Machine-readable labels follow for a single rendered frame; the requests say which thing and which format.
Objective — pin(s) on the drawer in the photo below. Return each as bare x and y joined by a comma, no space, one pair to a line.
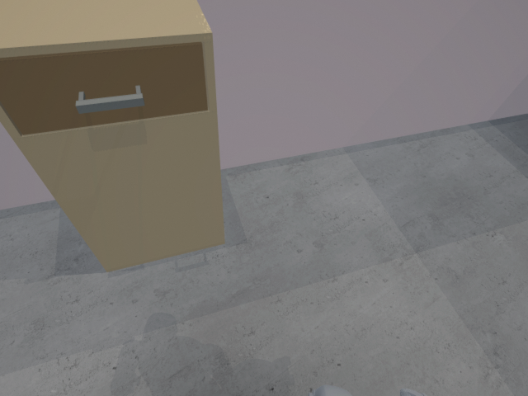
39,92

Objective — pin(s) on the cabinet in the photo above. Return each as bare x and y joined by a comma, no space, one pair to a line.
137,191

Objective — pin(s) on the handle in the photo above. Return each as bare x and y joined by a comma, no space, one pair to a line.
109,103

